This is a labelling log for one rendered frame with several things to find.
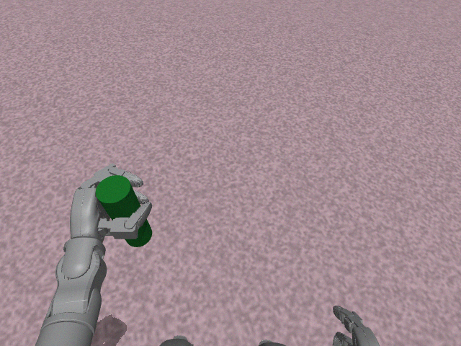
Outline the left robot arm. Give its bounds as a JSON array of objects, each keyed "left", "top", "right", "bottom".
[{"left": 35, "top": 236, "right": 107, "bottom": 346}]

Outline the right robot hand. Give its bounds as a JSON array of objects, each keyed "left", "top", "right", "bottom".
[{"left": 333, "top": 306, "right": 380, "bottom": 346}]

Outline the can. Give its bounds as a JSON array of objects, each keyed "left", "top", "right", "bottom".
[{"left": 96, "top": 175, "right": 152, "bottom": 247}]

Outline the left robot hand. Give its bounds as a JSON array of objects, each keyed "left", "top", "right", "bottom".
[{"left": 70, "top": 164, "right": 152, "bottom": 243}]

